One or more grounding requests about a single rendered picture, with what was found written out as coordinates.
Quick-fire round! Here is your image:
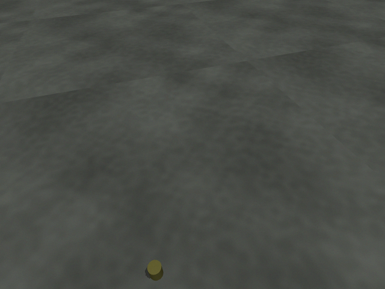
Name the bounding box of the can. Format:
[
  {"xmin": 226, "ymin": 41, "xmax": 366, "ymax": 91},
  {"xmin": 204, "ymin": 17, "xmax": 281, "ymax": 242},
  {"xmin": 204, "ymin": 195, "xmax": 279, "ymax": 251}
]
[{"xmin": 147, "ymin": 260, "xmax": 163, "ymax": 281}]

